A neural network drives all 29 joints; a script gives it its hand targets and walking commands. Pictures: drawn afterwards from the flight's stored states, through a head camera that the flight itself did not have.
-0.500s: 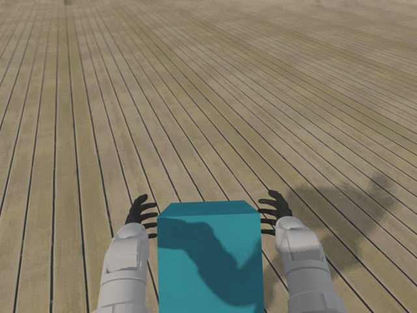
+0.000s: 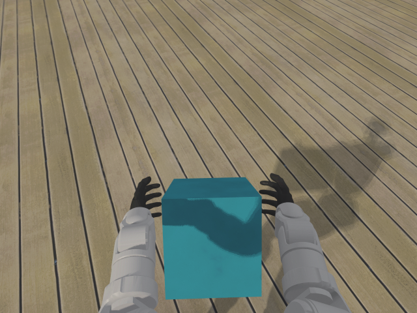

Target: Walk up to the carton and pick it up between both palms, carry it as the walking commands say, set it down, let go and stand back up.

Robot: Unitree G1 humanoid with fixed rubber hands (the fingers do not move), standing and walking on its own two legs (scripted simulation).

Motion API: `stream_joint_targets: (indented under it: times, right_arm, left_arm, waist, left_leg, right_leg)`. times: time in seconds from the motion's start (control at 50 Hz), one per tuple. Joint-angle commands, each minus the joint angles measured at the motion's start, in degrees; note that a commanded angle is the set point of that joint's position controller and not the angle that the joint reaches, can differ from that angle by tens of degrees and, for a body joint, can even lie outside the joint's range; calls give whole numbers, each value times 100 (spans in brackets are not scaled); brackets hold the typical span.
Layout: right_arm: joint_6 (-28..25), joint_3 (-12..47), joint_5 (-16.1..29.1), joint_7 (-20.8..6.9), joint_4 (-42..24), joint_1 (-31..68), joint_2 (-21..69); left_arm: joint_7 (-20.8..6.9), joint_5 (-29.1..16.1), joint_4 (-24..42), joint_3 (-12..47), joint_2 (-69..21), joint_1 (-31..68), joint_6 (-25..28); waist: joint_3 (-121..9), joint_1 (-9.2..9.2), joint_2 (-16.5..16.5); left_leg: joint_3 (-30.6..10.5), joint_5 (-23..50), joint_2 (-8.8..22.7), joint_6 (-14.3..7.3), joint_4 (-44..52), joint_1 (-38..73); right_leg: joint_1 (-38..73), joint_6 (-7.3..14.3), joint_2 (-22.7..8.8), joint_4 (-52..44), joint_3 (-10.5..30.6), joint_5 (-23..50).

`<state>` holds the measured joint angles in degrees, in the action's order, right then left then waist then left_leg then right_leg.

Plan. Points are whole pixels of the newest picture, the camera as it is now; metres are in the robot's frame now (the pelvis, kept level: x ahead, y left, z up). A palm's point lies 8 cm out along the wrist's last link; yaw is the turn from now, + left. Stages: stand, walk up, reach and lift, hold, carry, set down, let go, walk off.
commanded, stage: set down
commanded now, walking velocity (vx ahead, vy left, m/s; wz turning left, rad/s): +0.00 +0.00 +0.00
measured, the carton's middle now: (211, 229) +0.35 +0.01 -0.16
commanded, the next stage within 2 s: none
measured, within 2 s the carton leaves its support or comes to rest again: neither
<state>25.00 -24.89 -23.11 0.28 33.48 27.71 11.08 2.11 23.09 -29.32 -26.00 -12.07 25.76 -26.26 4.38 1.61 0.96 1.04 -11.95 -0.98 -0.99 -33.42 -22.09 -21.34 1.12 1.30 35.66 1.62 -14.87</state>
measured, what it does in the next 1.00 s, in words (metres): lowers itself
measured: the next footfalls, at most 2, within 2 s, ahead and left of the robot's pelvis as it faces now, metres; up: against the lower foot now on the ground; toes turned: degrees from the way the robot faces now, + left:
none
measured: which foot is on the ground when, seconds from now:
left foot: down 0.00-1.00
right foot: down 0.00-1.00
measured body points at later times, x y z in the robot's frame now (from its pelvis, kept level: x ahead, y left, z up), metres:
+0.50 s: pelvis +0.00 -0.01 -0.04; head +0.16 +0.00 +0.38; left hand +0.36 +0.16 -0.11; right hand +0.38 -0.13 -0.11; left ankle +0.06 +0.11 -0.73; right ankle +0.04 -0.11 -0.73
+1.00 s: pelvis -0.03 +0.00 -0.13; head +0.18 +0.01 +0.27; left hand +0.39 +0.17 -0.20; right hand +0.41 -0.13 -0.19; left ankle +0.06 +0.11 -0.73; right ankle +0.04 -0.11 -0.73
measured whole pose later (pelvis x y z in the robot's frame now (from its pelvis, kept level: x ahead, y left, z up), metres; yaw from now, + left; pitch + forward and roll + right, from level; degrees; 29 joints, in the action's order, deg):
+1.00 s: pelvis -0.03 +0.00 -0.13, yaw +0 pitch +36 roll -1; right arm 17.6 -26.2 -15.5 3.3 32.5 41.5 7.8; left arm 3.7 17.1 -27.8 -27.5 -9.8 39.4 -19.2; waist -10.3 1.0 1.0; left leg -0.1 -21.4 -0.5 -0.8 -71.2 -85.8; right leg -83.9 0.7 2.2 72.1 -0.3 -24.2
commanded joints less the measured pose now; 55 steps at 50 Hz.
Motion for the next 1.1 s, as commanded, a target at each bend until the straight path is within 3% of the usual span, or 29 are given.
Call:
stream_joint_targets:
  times: [0.0, 0.34, 0.78, 1.08]
  right_arm:
    - [-588, 2801, 1148, -1400, -9, 3075, 5071]
    - [-1140, 3355, 1244, -1302, -65, 2739, 5002]
    - [-878, 3258, 1466, -1509, 265, 4300, 5182]
    - [-867, 3222, 1707, -1513, 357, 4884, 5002]
  left_arm:
    - [-1452, -1147, -231, 2960, -5040, 3115, 559]
    - [-1619, -1105, -198, 3279, -4637, 2820, 1204]
    - [-1636, -1373, -363, 3361, -5114, 4354, 875]
    - [-1421, -1582, -335, 3490, -5109, 4923, 846]
  waist:
    - [-3019, -23, -105]
    - [-4354, 37, 0]
    - [-5641, -24, -133]
    - [-6604, -20, -120]
  left_leg:
    - [-617, 1157, -307, -54, 104, 1130]
    - [-596, 1537, -545, -41, -1182, -901]
    - [-357, 202, -616, 85, -2681, -2737]
    - [-335, 423, -693, 169, -3741, -3475]
  right_leg:
    - [7, 213, 326, -377, 406, 1005]
    - [-1117, -25, 451, 724, 477, 1691]
    - [-3650, -45, 713, 2365, 65, 154]
    - [-5054, -103, 850, 3440, -112, 238]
